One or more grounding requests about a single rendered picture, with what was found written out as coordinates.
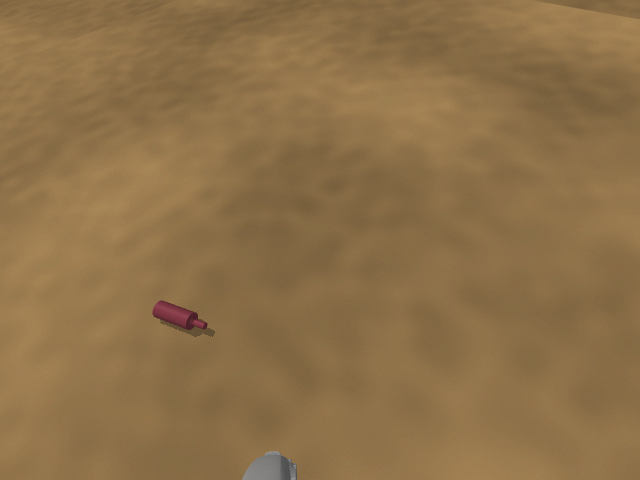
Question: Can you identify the bottle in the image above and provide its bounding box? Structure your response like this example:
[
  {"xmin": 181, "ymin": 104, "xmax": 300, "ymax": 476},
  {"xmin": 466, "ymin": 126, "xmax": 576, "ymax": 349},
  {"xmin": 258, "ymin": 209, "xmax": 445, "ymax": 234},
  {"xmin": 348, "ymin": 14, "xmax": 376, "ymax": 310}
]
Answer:
[{"xmin": 153, "ymin": 300, "xmax": 208, "ymax": 330}]

